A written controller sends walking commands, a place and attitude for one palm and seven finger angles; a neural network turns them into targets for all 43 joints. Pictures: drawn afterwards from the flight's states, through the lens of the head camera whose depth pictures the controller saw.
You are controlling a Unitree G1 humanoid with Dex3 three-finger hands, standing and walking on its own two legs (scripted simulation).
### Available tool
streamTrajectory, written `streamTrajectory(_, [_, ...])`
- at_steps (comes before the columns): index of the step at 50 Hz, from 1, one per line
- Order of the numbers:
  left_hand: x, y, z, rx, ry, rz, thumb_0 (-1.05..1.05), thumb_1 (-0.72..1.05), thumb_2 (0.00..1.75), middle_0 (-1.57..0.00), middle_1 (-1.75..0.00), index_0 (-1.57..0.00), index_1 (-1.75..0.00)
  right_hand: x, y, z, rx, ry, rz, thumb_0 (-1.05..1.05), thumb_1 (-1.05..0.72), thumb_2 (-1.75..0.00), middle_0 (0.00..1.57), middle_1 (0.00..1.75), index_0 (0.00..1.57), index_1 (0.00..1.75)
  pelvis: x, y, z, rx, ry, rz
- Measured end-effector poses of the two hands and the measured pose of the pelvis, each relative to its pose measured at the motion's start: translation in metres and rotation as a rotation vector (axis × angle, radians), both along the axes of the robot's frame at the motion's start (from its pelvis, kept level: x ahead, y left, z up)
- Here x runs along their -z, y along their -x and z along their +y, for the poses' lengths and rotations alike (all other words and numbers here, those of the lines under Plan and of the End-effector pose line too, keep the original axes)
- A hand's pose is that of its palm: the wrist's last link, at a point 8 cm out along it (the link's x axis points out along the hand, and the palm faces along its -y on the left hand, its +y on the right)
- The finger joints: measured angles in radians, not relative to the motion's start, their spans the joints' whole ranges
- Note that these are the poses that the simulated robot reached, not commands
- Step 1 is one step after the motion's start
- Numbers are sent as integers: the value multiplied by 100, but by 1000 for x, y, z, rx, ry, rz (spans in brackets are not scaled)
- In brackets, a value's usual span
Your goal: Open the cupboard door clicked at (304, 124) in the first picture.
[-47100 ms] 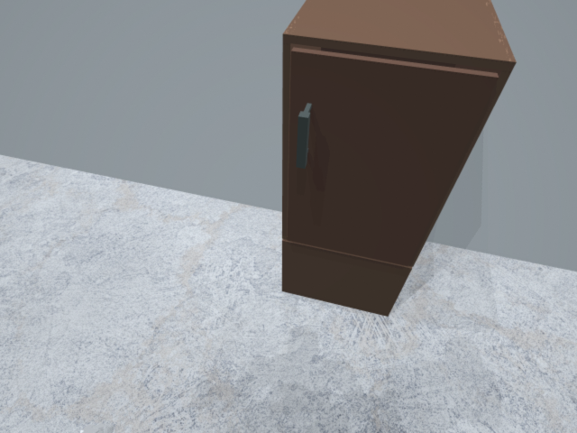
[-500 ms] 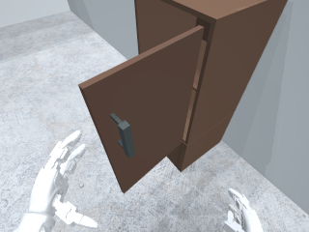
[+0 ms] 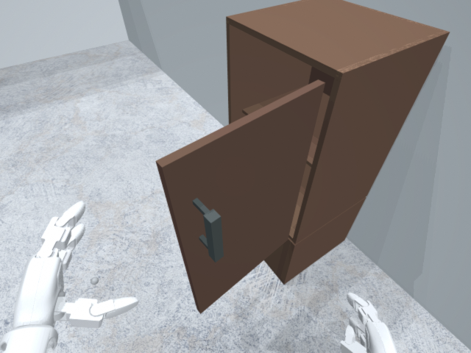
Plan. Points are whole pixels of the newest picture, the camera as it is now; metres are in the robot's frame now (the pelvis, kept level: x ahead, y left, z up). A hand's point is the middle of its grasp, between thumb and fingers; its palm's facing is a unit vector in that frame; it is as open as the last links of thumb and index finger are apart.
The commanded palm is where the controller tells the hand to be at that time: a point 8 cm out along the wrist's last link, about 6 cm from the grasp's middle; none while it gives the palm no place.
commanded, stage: draw the hand back to the body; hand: left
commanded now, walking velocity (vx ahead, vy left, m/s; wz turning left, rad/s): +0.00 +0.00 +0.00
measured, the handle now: (207, 230) +0.32 +0.10 +0.03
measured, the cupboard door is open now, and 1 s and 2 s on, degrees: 96 96 96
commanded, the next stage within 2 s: step back with the hand held close in 0.82 s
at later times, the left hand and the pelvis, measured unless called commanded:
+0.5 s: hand (44, 240) +0.20 +0.27 +0.17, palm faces +0.46 -0.79 -0.41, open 8.5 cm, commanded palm +0.15 +0.30 +0.18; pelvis +0.01 +0.00 +0.01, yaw -1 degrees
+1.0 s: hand (59, 249) +0.19 +0.24 +0.17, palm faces +0.45 -0.79 -0.41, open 7.4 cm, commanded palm +0.14 +0.28 +0.19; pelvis -0.01 -0.02 +0.02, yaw -1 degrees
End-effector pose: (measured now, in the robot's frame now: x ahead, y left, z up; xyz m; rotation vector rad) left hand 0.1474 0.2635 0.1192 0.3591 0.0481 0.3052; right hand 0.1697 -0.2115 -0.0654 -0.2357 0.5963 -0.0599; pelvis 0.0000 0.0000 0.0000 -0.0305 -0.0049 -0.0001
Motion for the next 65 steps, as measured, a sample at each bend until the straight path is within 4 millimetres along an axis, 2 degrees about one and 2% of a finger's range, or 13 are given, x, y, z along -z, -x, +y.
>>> streamTrajectory(11, [-31,-6,22,-58,-75,-70,0,21,61,-18,-30,-18,-31,-7,-10,7,-23,-6,26,2,-90,-89,20,30,20,30,-12,-8,5,9,-5,-51])
streamTrajectory(24, [-68,-8,37,-109,-151,-193,1,66,80,-20,-30,-20,-31,-7,-9,-3,-11,-9,47,2,-90,-89,20,30,20,30,-15,-6,0,16,-8,-76])
streamTrajectory(30, [-67,-6,32,-115,-139,-196,1,81,86,-21,-30,-20,-31,-4,-3,-11,3,-14,65,2,-90,-89,20,30,20,30,-15,-3,-4,19,-11,-79])
streamTrajectory(39, [-61,1,19,-100,-131,-174,1,87,89,-21,-30,-21,-31,-1,7,-22,22,-12,70,2,-90,-89,20,30,20,30,-15,3,-13,20,-13,-89])
streamTrajectory(48, [-66,4,12,-104,-141,-191,1,89,90,-21,-30,-21,-31,0,9,-29,24,-21,56,2,-90,-89,20,30,20,30,-16,7,-21,20,-15,-94])
streamTrajectory(53, [-75,0,14,-79,-202,-220,1,89,90,-21,-30,-21,-31,-3,12,-34,49,-19,64,2,-90,-89,20,30,20,30,-15,11,-22,24,-6,-42])
streamTrajectory(59, [-70,-4,11,-2,-232,-170,1,89,90,-21,-30,-21,-31,-4,27,-46,121,10,89,1,-90,-89,20,30,20,30,-14,20,-14,40,-17,-1])
streamTrajectory(65, [-68,5,16,41,-257,-164,1,88,90,-21,-30,-21,-31,-5,50,-50,183,36,114,1,-90,-89,20,30,20,30,-11,34,-5,49,-25,9])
